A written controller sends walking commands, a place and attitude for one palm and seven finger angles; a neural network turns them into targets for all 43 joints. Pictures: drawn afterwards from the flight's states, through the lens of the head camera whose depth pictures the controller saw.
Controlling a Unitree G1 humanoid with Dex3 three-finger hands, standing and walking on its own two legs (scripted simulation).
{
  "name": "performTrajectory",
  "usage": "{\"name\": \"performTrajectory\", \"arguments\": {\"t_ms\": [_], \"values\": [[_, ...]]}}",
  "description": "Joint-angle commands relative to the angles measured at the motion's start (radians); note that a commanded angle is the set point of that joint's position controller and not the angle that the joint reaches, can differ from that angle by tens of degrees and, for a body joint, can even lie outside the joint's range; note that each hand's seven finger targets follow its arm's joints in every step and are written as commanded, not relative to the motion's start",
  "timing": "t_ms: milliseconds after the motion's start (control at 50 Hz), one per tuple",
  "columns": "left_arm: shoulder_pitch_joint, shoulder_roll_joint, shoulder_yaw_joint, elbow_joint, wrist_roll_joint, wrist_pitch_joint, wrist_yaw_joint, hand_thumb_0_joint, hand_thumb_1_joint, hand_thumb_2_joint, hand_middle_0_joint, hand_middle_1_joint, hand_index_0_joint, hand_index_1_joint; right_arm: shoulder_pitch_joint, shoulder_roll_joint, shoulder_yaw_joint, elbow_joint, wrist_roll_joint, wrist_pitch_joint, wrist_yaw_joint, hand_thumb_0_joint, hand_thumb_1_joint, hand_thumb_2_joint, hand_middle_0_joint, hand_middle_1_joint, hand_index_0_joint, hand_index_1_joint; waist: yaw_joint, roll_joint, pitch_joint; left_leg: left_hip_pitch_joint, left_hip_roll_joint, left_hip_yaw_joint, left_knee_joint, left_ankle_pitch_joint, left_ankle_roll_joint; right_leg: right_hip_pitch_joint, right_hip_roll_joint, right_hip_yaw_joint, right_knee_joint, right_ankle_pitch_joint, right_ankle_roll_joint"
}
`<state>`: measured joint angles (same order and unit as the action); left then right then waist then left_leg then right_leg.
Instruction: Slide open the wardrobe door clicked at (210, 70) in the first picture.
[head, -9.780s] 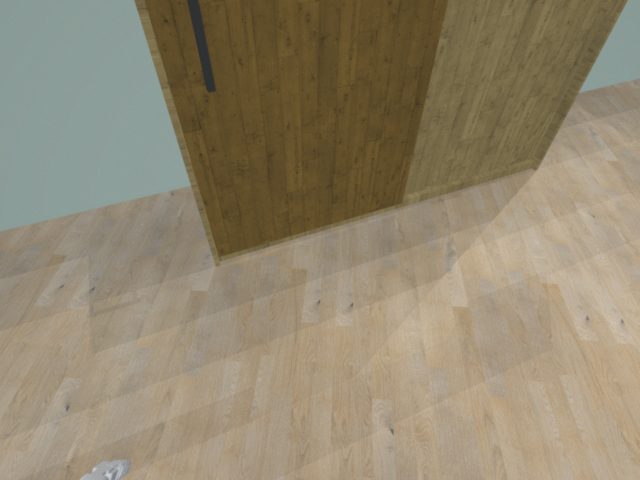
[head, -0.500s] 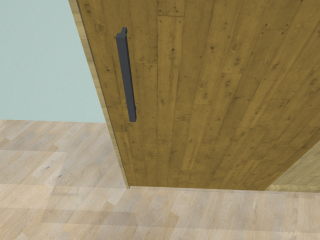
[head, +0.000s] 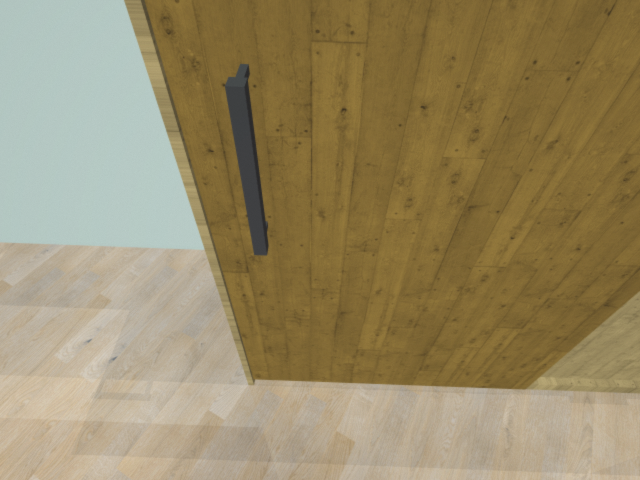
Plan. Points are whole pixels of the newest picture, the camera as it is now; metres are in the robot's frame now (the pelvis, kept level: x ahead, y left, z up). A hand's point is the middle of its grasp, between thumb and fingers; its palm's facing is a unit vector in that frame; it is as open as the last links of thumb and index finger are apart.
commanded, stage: look again from close up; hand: left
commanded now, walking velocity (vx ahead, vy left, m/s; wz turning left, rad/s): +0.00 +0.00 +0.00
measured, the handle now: (253, 173) +0.48 +0.13 +0.12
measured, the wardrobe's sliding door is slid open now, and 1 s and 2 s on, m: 0.00 0.00 0.00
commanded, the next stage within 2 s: raise the hand with hooked fingers in 0.78 s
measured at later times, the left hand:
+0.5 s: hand out of the picture +0.02 +0.17 -0.17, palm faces +0.02 -0.98 -0.21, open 7.3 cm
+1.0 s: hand out of the picture +0.13 +0.18 -0.08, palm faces +0.25 -0.95 -0.18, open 7.4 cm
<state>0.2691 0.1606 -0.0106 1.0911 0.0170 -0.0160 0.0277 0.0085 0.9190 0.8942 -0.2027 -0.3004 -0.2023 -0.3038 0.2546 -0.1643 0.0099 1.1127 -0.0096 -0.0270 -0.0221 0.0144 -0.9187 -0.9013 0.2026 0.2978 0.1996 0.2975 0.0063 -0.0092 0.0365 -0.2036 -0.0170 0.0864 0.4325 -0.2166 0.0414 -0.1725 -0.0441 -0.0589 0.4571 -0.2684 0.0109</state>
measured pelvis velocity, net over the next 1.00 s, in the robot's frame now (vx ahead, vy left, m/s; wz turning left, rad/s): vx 0.00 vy -0.02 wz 0.02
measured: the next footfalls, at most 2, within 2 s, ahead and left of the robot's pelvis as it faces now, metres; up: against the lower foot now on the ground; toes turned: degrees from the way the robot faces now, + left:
none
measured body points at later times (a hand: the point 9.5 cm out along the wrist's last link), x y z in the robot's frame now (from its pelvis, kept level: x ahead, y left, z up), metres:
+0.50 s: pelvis +0.01 -0.01 +0.00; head +0.02 -0.01 +0.45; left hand +0.02 +0.22 -0.15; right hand +0.03 -0.24 -0.16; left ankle +0.01 +0.09 -0.74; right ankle -0.01 -0.12 -0.74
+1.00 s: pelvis +0.00 -0.02 +0.00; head +0.01 -0.03 +0.45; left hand +0.11 +0.23 -0.07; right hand +0.07 -0.26 -0.14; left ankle +0.01 +0.09 -0.74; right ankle -0.01 -0.12 -0.74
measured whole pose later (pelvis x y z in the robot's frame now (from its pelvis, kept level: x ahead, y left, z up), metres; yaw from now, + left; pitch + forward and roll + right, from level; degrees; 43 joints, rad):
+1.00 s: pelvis +0.00 -0.02 +0.00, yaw +1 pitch -2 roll +1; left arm 0.41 0.18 0.04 0.36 -0.12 -0.04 0.07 0.02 0.89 0.88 -0.21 -0.31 -0.21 -0.32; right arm 0.31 -0.21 0.02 0.92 0.04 -0.18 -0.07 0.01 -0.90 -0.90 0.20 0.30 0.20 0.30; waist 0.03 0.01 0.05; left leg -0.21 0.00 0.06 0.46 -0.22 0.01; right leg -0.18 -0.03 -0.08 0.50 -0.29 -0.02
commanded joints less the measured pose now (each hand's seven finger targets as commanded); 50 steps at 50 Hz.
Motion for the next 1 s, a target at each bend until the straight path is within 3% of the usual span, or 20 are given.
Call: {"name": "performTrajectory", "arguments": {"t_ms": [0, 200, 400, 560, 800, 840, 860, 880, 900, 920, 940, 960, 980], "values": [[0.06, 0.114, 0.018, -0.025, -0.002, -0.012, 0.009, 0.0, 0.9, 0.9, -0.2, -0.3, -0.2, -0.3, 0.049, -0.106, -0.019, -0.031, -0.001, -0.012, -0.005, 0.0, -0.9, -0.9, 0.2, 0.3, 0.2, 0.3, -0.002, 0.014, 0.009, 0.006, 0.124, -0.126, -0.09, 0.13, 0.005, -0.013, -0.073, 0.085, -0.083, 0.128, -0.043], [0.045, 0.131, 0.021, -0.022, -0.002, -0.014, 0.008, 0.0, 0.9, 0.9, -0.2, -0.3, -0.2, -0.3, 0.024, -0.122, -0.02, -0.025, -0.001, -0.014, -0.007, 0.0, -0.9, -0.9, 0.2, 0.3, 0.2, 0.3, 0.0, 0.002, -0.005, 0.032, 0.128, -0.121, -0.086, 0.189, 0.004, 0.008, -0.078, 0.082, -0.084, 0.187, -0.042], [0.042, 0.138, 0.02, -0.018, -0.002, -0.015, 0.006, 0.0, 0.9, 0.9, -0.2, -0.3, -0.2, -0.3, 0.012, -0.123, -0.019, -0.018, -0.002, -0.01, -0.006, 0.0, -0.9, -0.9, 0.2, 0.3, 0.2, 0.3, 0.001, -0.007, 0.008, 0.035, 0.126, -0.121, -0.097, 0.153, -0.001, 0.006, -0.082, 0.088, -0.109, 0.169, -0.045], [0.035, 0.144, 0.022, -0.016, -0.004, -0.015, 0.004, 0.0, 0.9, 0.9, -0.2, -0.3, -0.2, -0.3, 0.005, -0.133, -0.017, -0.014, -0.003, -0.011, -0.006, 0.0, -0.9, -0.9, 0.2, 0.3, 0.2, 0.3, 0.002, 0.019, 0.0, 0.038, 0.127, -0.121, -0.104, 0.148, -0.006, 0.006, -0.08, 0.092, -0.113, 0.153, -0.045], [0.039, 0.148, 0.024, -0.013, -0.002, -0.019, 0.004, 0.0, 0.9, 0.9, -0.2, -0.3, -0.2, -0.3, 0.008, -0.127, -0.017, -0.007, -0.002, -0.01, -0.007, 0.0, -0.9, -0.9, 0.2, 0.3, 0.2, 0.3, 0.004, -0.016, 0.011, 0.035, 0.128, -0.117, -0.103, 0.154, -0.009, 0.014, -0.084, 0.089, -0.126, 0.184, -0.049], [0.035, 0.152, 0.024, -0.013, -0.004, -0.019, 0.004, 0.0, 0.9, 0.9, -0.2, -0.3, -0.2, -0.3, 0.007, -0.132, -0.016, -0.006, -0.003, -0.01, -0.006, 0.0, -0.9, -0.9, 0.2, 0.3, 0.2, 0.3, 0.004, 0.003, 0.013, 0.03, 0.125, -0.117, -0.108, 0.138, -0.012, 0.012, -0.085, 0.091, -0.13, 0.159, -0.05], [0.118, 0.112, 0.014, 0.015, 0.008, -0.03, 0.046, 0.0, 0.9, 0.9, -0.2, -0.3, -0.2, -0.3, -0.05, -0.127, -0.017, -0.071, 0.006, -0.013, 0.005, 0.0, -0.9, -0.9, 0.2, 0.3, 0.2, 0.3, 0.025, -0.012, 0.055, -0.031, 0.134, -0.076, 0.088, 0.152, -0.038, -0.034, -0.128, 0.137, -0.116, 0.427, -0.023], [-0.634, 0.38, 0.193, -1.496, -0.201, -0.243, 0.031, 0.0, 0.877, 0.89, -0.202, -0.315, -0.202, -0.315, -0.029, -0.284, -0.045, -0.43, 0.064, -0.143, -0.04, 0.0, -0.9, -0.9, 0.2, 0.3, 0.2, 0.3, -0.092, 0.183, -0.434, 0.244, 0.006, -0.086, -0.019, 0.226, -0.016, 0.047, -0.012, 0.056, -0.021, 0.364, -0.042], [-0.456, 0.423, 0.221, -1.45, -0.148, -0.227, 0.063, 0.0, 0.853, 0.88, -0.203, -0.33, -0.203, -0.33, -0.114, -0.181, 0.007, -0.406, 0.063, -0.215, -0.076, 0.0, -0.9, -0.9, 0.2, 0.3, 0.2, 0.3, -0.015, 0.306, -0.301, 0.28, 0.035, -0.04, -0.027, 0.242, -0.03, -0.01, 0.015, 0.054, 0.007, 0.226, -0.05], [-0.163, 0.256, 0.131, -1.236, -0.145, -0.192, 0.082, 0.0, 0.83, 0.87, -0.205, -0.345, -0.205, -0.345, -0.077, -0.212, -0.013, -0.378, 0.041, -0.253, -0.076, 0.0, -0.9, -0.9, 0.2, 0.3, 0.2, 0.3, 0.005, 0.294, -0.321, 0.207, 0.044, -0.057, -0.041, 0.197, -0.04, -0.014, 0.022, -0.007, 0.029, 0.103, -0.056], [0.122, 0.042, 0.027, -0.992, -0.163, -0.099, 0.08, 0.0, 0.807, 0.86, -0.207, -0.36, -0.207, -0.36, -0.065, -0.156, -0.015, -0.351, 0.066, -0.259, -0.066, 0.0, -0.9, -0.9, 0.2, 0.3, 0.2, 0.3, -0.024, 0.158, -0.161, 0.094, 0.054, -0.084, -0.045, 0.107, -0.031, -0.082, 0.032, -0.024, 0.013, 0.075, -0.047], [-0.008, 0.078, 0.074, -1.163, -0.214, -0.117, 0.061, 0.0, 0.783, 0.85, -0.208, -0.375, -0.208, -0.375, -0.074, -0.199, -0.025, -0.426, 0.074, -0.263, -0.06, 0.0, -0.9, -0.9, 0.2, 0.3, 0.2, 0.3, -0.033, 0.085, -0.088, 0.025, 0.04, -0.111, -0.025, 0.034, -0.022, -0.106, 0.024, -0.035, 0.005, 0.051, -0.035], [-0.024, 0.134, 0.129, -1.16, -0.213, -0.168, 0.036, 0.0, 0.76, 0.84, -0.21, -0.39, -0.21, -0.39, -0.081, -0.218, -0.046, -0.452, 0.065, -0.271, -0.063, 0.0, -0.9, -0.9, 0.2, 0.3, 0.2, 0.3, -0.048, -0.005, -0.073, -0.008, 0.039, -0.108, 0.013, -0.012, -0.021, -0.168, 0.026, -0.032, -0.002, -0.005, -0.026]]}}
